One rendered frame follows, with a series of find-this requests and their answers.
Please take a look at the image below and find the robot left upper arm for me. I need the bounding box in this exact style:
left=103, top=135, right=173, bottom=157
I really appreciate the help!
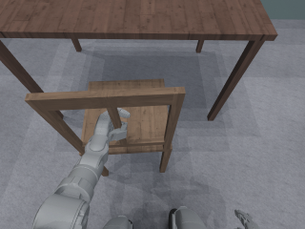
left=33, top=194, right=91, bottom=229

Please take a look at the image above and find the robot right shin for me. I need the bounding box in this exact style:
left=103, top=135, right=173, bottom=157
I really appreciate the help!
left=175, top=206, right=188, bottom=212

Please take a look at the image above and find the left robot forearm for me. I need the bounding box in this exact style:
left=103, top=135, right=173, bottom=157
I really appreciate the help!
left=31, top=134, right=110, bottom=229

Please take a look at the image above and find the robot left thigh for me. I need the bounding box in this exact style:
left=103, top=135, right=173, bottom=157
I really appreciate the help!
left=102, top=217, right=133, bottom=229

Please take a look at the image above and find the left robot hand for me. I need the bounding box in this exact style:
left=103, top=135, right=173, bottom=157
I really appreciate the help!
left=93, top=108, right=131, bottom=142

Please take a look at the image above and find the table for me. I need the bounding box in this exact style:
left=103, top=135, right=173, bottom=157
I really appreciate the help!
left=0, top=0, right=278, bottom=121

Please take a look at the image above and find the right robot hand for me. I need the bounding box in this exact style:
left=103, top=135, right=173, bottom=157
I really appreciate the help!
left=234, top=209, right=260, bottom=229

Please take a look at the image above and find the chair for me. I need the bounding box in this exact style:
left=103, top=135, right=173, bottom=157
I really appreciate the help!
left=25, top=78, right=186, bottom=177

